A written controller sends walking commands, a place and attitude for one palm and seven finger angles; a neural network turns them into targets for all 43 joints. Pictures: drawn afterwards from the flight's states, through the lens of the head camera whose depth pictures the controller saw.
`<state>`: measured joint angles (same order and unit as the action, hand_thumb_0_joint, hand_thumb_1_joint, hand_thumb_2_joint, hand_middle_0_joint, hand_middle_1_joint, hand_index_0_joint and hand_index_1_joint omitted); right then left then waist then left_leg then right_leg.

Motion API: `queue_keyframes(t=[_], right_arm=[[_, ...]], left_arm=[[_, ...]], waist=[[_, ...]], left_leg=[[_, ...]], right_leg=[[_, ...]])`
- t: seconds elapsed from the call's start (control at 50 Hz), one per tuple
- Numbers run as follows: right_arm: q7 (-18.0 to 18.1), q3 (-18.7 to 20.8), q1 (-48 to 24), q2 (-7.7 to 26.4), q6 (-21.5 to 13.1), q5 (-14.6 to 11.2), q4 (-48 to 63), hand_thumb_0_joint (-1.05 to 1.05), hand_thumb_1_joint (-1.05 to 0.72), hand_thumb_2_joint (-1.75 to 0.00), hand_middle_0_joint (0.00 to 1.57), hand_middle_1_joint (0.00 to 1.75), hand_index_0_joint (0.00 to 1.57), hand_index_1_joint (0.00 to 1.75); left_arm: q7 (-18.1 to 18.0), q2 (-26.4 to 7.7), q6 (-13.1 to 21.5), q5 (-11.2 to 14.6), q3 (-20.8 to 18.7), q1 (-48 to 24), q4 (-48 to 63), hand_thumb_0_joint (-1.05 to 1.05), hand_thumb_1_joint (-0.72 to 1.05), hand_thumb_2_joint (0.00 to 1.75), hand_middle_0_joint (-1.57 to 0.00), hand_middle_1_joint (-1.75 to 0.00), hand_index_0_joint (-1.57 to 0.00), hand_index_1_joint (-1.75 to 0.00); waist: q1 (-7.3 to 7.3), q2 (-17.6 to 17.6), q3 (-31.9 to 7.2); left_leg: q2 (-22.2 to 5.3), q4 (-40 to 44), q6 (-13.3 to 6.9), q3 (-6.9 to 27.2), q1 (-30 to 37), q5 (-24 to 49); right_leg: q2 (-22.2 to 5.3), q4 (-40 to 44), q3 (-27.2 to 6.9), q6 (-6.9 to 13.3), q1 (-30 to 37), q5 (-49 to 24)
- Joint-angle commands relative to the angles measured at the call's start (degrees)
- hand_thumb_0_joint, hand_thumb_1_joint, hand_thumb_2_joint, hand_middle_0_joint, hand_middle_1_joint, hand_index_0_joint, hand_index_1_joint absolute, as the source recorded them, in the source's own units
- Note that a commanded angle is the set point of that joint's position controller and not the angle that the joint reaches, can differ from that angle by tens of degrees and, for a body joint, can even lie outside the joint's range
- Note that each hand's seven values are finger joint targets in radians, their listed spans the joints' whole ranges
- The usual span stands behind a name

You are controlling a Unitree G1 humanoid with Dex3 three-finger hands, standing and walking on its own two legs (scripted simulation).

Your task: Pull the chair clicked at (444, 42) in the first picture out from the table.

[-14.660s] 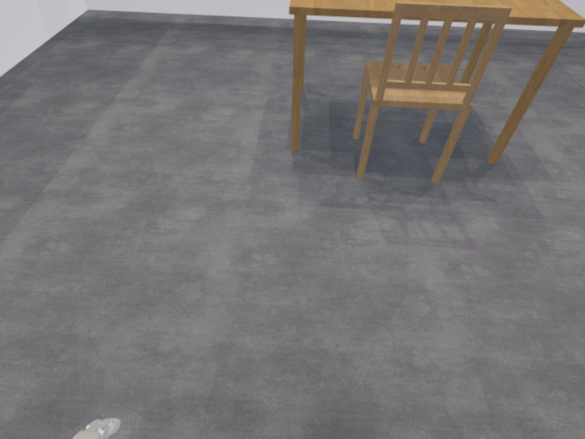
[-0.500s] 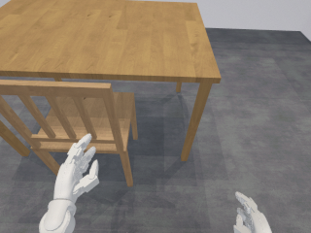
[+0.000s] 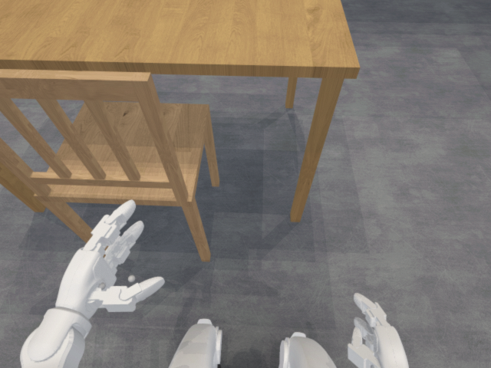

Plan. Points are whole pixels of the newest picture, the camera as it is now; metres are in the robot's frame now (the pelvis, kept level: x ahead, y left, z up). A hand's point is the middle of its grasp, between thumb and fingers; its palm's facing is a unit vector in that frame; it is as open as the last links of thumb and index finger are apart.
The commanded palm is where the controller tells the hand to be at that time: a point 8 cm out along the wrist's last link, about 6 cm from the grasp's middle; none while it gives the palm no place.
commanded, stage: raise the hand toward the chair's back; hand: left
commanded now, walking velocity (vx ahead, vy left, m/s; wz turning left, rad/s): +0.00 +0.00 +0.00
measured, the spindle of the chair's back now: (76, 142) +0.53 +0.40 +0.00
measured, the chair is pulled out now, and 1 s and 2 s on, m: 0.00 0.00 0.00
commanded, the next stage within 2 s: aim the fingers beside a spindle in 1.32 s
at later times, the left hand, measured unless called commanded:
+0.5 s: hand (88, 268) +0.24 +0.24 +0.07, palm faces +0.02 -1.00 -0.04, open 16.3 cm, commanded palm +0.22 +0.29 +0.06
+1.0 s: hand (82, 255) +0.26 +0.25 +0.07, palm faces -0.04 -1.00 -0.03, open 16.9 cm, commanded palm +0.24 +0.31 +0.07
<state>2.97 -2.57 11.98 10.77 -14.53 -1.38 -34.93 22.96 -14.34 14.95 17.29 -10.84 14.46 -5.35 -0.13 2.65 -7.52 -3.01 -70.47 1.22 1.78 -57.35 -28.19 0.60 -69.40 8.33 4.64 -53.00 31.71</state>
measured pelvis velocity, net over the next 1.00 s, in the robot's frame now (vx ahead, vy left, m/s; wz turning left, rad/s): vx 0.02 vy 0.05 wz -0.01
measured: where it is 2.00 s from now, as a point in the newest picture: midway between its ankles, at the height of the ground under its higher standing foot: outside the picture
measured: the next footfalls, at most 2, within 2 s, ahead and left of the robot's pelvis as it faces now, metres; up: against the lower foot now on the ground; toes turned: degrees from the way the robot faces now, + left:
none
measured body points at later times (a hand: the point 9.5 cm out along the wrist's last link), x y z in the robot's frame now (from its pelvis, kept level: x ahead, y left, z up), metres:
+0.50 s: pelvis +0.01 +0.04 +0.02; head +0.07 +0.05 +0.46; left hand +0.24 +0.29 +0.07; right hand +0.21 -0.19 -0.05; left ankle +0.06 +0.13 -0.63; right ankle +0.03 -0.08 -0.63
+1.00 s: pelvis +0.02 +0.05 +0.03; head +0.08 +0.07 +0.47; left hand +0.26 +0.31 +0.07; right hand +0.19 -0.19 -0.05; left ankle +0.06 +0.13 -0.63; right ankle +0.03 -0.07 -0.63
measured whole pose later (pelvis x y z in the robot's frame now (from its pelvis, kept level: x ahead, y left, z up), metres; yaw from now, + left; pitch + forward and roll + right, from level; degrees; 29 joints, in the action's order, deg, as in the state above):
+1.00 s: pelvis +0.02 +0.05 +0.03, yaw -1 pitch +14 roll -4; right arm 2.0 -1.6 13.8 14.3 -12.9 -1.0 -32.4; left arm 18.2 -15.6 16.9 15.8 -12.5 16.1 -3.6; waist 0.9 2.0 -7.7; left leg -1.2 -64.4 -2.9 -0.6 -50.9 -27.7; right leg -0.8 -60.6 6.0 0.1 -45.5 28.9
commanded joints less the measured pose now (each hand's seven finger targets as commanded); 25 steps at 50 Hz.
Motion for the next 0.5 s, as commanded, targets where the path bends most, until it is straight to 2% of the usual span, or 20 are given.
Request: queue_keyframes(t=[0.0, 0.02, 0.06, 0.12, 0.14, 0.16, 0.18, 0.22, 0.24, 0.26, 0.3, 0.32, 0.4, 0.44, 0.48], right_arm=[[0.2, 5.4, -4.6, 6.6, -3.5, 0.1, 10.9, 0.0, -0.9, -0.9, 0.2, 0.3, 0.2, 0.3], [0.1, 5.5, -4.5, 6.2, -3.4, 0.4, 10.3, 0.0, -0.9, -0.9, 0.2, 0.3, 0.2, 0.3], [-0.3, 5.9, -4.1, 6.4, -3.2, 0.7, 8.8, 0.0, -0.9, -0.9, 0.2, 0.3, 0.2, 0.3], [-0.3, 5.9, -3.8, 7.9, -3.2, 0.6, 8.1, 0.0, -0.9, -0.9, 0.2, 0.3, 0.2, 0.3], [-0.2, 5.9, -3.4, 8.5, -3.3, 0.6, 8.0, 0.0, -0.9, -0.9, 0.2, 0.3, 0.2, 0.3], [0.0, 5.9, -3.1, 9.1, -3.6, 0.3, 8.2, 0.0, -0.9, -0.9, 0.2, 0.3, 0.2, 0.3], [0.2, 5.9, -2.7, 9.6, -3.9, 0.2, 8.5, 0.0, -0.9, -0.9, 0.2, 0.3, 0.2, 0.3], [0.7, 5.9, -2.4, 10.3, -4.4, 0.0, 9.2, 0.0, -0.9, -0.9, 0.2, 0.3, 0.2, 0.3], [0.8, 6.0, -2.2, 10.4, -4.7, 0.0, 9.5, 0.0, -0.9, -0.9, 0.2, 0.3, 0.2, 0.3], [0.9, 5.9, -2.1, 10.4, -4.8, 0.0, 9.7, 0.0, -0.9, -0.9, 0.2, 0.3, 0.2, 0.3], [0.9, 5.9, -2.2, 10.1, -4.7, 0.1, 9.8, 0.0, -0.9, -0.9, 0.2, 0.3, 0.2, 0.3], [0.9, 5.9, -2.3, 9.9, -4.5, 0.2, 9.5, 0.0, -0.9, -0.9, 0.2, 0.3, 0.2, 0.3], [0.3, 5.1, -3.0, 9.7, -3.2, 0.4, 9.8, 0.0, -0.9, -0.9, 0.2, 0.3, 0.2, 0.3], [0.1, 4.8, -3.0, 10.0, -2.5, 0.3, 10.4, 0.0, -0.9, -0.9, 0.2, 0.3, 0.2, 0.3], [0.2, 4.6, -2.9, 10.4, -2.1, 0.3, 10.9, 0.0, -0.9, -0.9, 0.2, 0.3, 0.2, 0.3]], left_arm=[[-6.3, -8.7, 3.9, 2.7, -11.8, 6.5, 17.1, 0.0, -0.03, 0.5, -0.11, -0.15, -0.11, -0.15], [-7.7, -8.3, 5.4, 2.1, -11.4, 6.6, 17.1, 0.0, -0.06, 0.49, -0.1, -0.15, -0.1, -0.15], [-9.2, -6.7, 8.4, 0.2, -9.0, 6.5, 15.4, 0.0, -0.1, 0.47, -0.1, -0.14, -0.1, -0.14], [-8.0, -3.8, 11.5, -2.0, -3.1, 3.6, 11.7, 0.0, -0.17, 0.44, -0.09, -0.13, -0.09, -0.13], [-7.0, -4.0, 12.0, -2.1, -2.4, 2.7, 10.2, 0.0, -0.2, 0.43, -0.09, -0.13, -0.09, -0.13], [-5.9, -4.5, 12.4, -1.9, -2.1, 2.7, 9.3, 0.0, -0.22, 0.42, -0.09, -0.12, -0.09, -0.12], [-4.8, -4.8, 12.8, -1.4, -2.1, 2.5, 10.1, 0.0, -0.24, 0.41, -0.09, -0.12, -0.09, -0.12], [-3.3, -6.0, 12.6, -0.3, -2.6, 1.6, 12.1, 0.0, -0.29, 0.39, -0.08, -0.11, -0.08, -0.11], [-3.2, -7.3, 12.7, 0.2, -4.1, 1.4, 14.6, 0.0, -0.31, 0.38, -0.08, -0.11, -0.08, -0.11], [-3.5, -8.1, 12.6, 0.5, -5.1, 1.7, 16.1, 0.0, -0.34, 0.37, -0.08, -0.11, -0.08, -0.11], [-4.9, -8.6, 12.4, 0.9, -6.5, 2.1, 18.5, 0.0, -0.38, 0.35, -0.07, -0.1, -0.07, -0.1], [-6.1, -8.9, 12.2, 0.7, -7.2, 2.4, 18.7, 0.0, -0.41, 0.34, -0.07, -0.09, -0.07, -0.09], [-8.8, -5.9, 10.4, -1.4, -3.9, 1.9, 16.1, 0.0, -0.5, 0.3, -0.06, -0.08, -0.06, -0.08], [-8.5, -4.9, 9.0, -2.5, -2.0, 1.1, 13.7, 0.0, -0.5, 0.3, -0.06, -0.08, -0.06, -0.08], [-7.5, -5.2, 8.0, -2.9, -1.3, 0.9, 12.8, 0.0, -0.5, 0.3, -0.06, -0.08, -0.06, -0.08]], waist=[[-4.15, -4.0, -20.9], [-3.79, -4.6, -19.8], [-2.13, -3.8, -14.6], [1.47, -4.6, -7.2], [1.98, -4.4, -6.2], [2.04, -4.1, -6.2], [1.91, -3.5, -8.3], [1.55, -2.3, -11.4], [0.59, 0.0, -15.0], [0.08, 0.7, -16.8], [-0.63, 1.8, -18.4], [-0.81, 2.5, -17.9], [0.47, 2.8, -11.7], [1.46, 1.1, -9.1], [1.56, 1.3, -9.0]], left_leg=[[2.9, 8.6, -2.8, 0.0, 8.7, 15.0], [2.8, 8.8, -2.7, 0.2, 8.4, 15.5], [2.5, 9.4, -2.7, 0.0, 8.5, 14.7], [2.3, 8.9, -3.3, 0.0, 7.2, 10.4], [2.4, 8.8, -3.3, -0.1, 6.6, 8.5], [2.4, 9.0, -3.3, -0.1, 6.6, 7.2], [2.5, 9.3, -3.5, 0.0, 7.8, 7.2], [2.4, 9.9, -3.7, 0.2, 10.5, 8.3], [2.4, 10.5, -3.6, 0.3, 12.7, 9.7], [2.4, 11.2, -3.5, 0.5, 14.7, 11.1], [2.4, 12.4, -3.4, 0.9, 17.5, 13.3], [2.3, 12.8, -3.2, 1.3, 18.2, 14.1], [2.0, 14.8, -2.8, 2.3, 17.6, 11.1], [1.7, 15.8, -2.8, 3.2, 16.7, 8.6], [1.7, 16.2, -2.7, 3.2, 17.0, 7.6]], right_leg=[[-2.8, 16.6, -14.4, -5.5, 22.4, -20.1], [-2.4, 15.9, -13.8, -5.4, 22.0, -21.8], [-1.7, 15.5, -11.9, -4.7, 17.4, -19.8], [-1.0, 16.3, -10.8, -4.2, 9.3, -10.6], [-1.1, 16.8, -10.8, -4.1, 8.0, -7.3], [-1.1, 17.3, -10.8, -3.8, 7.3, -4.4], [-1.0, 17.3, -10.5, -3.7, 7.7, -4.0], [-0.6, 16.6, -9.6, -3.4, 8.6, -5.7], [-0.6, 15.8, -9.0, -3.2, 10.0, -7.6], [-0.4, 15.2, -8.0, -3.1, 10.9, -9.6], [0.0, 14.3, -6.4, -3.0, 11.4, -12.4], [0.4, 13.7, -5.8, -2.8, 10.8, -13.0], [0.4, 14.1, -4.1, -2.9, 7.3, -10.2], [0.5, 14.4, -3.6, -3.0, 5.6, -8.3], [0.4, 14.9, -3.6, -3.0, 5.7, -7.9]])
